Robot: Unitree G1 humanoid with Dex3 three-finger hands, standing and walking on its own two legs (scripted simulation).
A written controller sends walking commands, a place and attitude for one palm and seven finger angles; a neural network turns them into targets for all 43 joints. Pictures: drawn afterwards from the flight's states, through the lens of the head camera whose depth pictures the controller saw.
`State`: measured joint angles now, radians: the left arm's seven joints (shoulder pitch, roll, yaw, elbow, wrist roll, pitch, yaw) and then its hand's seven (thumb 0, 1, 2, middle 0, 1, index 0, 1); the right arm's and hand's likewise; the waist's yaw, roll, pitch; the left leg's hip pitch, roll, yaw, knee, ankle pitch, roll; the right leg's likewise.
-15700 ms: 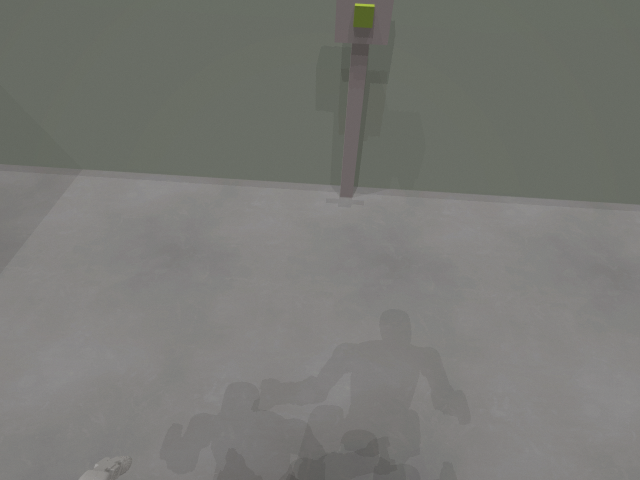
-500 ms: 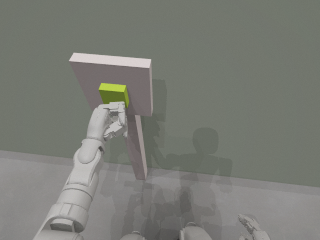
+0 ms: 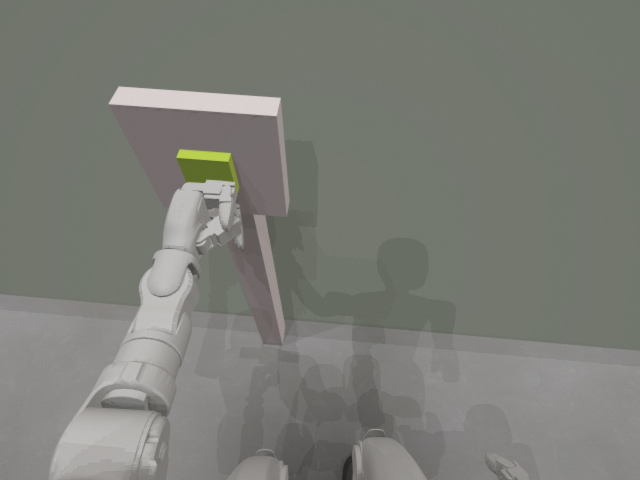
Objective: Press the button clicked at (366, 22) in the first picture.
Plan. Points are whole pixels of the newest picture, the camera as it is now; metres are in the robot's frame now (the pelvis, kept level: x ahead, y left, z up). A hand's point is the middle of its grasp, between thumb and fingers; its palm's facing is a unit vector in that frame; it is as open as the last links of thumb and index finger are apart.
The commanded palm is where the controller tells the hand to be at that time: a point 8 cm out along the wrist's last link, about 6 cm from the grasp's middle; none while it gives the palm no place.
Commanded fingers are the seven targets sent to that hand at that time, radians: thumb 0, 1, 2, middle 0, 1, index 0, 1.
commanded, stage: press the button with the knuckle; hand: left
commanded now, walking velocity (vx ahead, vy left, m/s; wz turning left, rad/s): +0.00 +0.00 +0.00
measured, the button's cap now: (211, 168) +0.47 +0.13 +0.10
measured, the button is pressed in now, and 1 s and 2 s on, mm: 8 1 0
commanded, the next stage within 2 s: hold the button down briefly in 0.16 s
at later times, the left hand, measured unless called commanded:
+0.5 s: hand (236, 223) +0.42 +0.10 +0.05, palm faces -0.14 -0.99 -0.05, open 3.5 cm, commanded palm +0.44 +0.15 +0.07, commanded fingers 0.00 0.90 0.90 -1.30 -1.50 -1.30 -1.50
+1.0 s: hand (235, 229) +0.41 +0.10 +0.05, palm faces -0.15 -0.99 -0.02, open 3.4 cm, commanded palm +0.39 +0.17 +0.07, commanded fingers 0.00 0.90 0.90 -1.30 -1.50 -1.30 -1.50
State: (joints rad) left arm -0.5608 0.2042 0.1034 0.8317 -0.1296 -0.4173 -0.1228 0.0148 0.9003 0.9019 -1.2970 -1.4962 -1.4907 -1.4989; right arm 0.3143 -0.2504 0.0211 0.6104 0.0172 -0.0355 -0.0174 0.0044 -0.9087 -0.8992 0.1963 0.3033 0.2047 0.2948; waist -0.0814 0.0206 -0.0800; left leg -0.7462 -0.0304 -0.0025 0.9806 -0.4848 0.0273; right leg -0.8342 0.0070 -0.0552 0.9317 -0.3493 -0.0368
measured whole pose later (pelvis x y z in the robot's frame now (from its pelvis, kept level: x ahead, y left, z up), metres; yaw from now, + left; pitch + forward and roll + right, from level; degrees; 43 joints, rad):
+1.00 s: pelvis -0.01 +0.01 +0.00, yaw -1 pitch +14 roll +0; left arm -0.58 0.20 0.14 0.89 -0.13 -0.46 -0.15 0.01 0.90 0.90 -1.30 -1.50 -1.47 -1.50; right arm 0.33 -0.26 0.03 0.58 0.01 -0.02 -0.01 0.00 -0.91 -0.90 0.20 0.30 0.21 0.29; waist -0.09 0.01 -0.09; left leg -0.76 -0.03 0.03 0.98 -0.47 0.04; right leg -0.86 0.01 -0.03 0.93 -0.32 -0.02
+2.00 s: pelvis +0.03 +0.00 +0.02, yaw +0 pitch +8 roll -1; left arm 0.17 0.22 0.06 0.00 -0.22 -0.18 -0.21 0.01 0.90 0.90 -1.30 -1.50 -1.30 -1.50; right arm 0.30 -0.25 0.05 0.46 0.04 -0.03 -0.03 0.01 -0.91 -0.90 0.20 0.30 0.21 0.29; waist -0.01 0.05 -0.11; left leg -0.50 -0.03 -0.02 0.85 -0.49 0.03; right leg -0.59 0.01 -0.06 0.82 -0.37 -0.03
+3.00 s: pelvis +0.04 +0.02 +0.06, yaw +0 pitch -4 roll -1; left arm 0.52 0.32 0.31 -0.49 -0.05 -0.10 0.10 0.01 0.89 0.90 -1.30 -1.50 -1.30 -1.50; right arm 0.22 -0.23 0.03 0.60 0.00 -0.13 -0.06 0.01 -0.91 -0.90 0.20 0.30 0.21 0.30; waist 0.08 0.07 0.00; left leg -0.05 -0.03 0.00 0.46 -0.33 0.04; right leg -0.15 0.02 -0.03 0.44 -0.21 -0.01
